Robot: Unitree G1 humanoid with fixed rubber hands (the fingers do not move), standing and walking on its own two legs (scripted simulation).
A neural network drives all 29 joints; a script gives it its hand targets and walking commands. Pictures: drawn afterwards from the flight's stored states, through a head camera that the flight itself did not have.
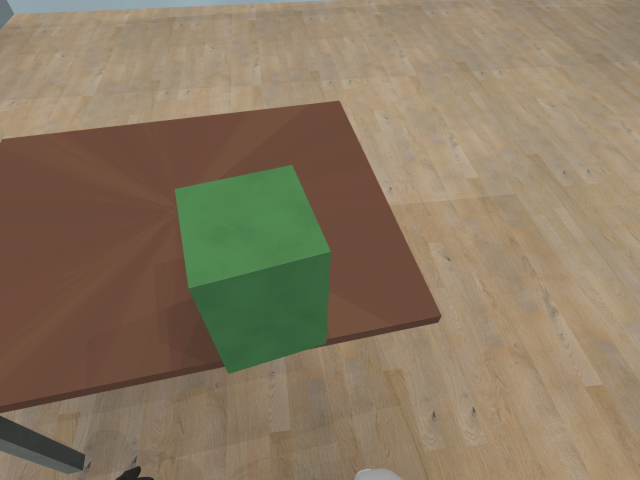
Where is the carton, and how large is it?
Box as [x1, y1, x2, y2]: [175, 165, 330, 373]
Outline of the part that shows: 291,165 175,189 188,287 228,373 325,343 330,251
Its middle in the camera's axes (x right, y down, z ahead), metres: -0.10 +0.05 +0.62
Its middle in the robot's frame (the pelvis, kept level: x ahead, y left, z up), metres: +0.42 +0.09 -0.04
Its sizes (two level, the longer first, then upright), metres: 0.178 0.176 0.268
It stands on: a table, 0.58 m high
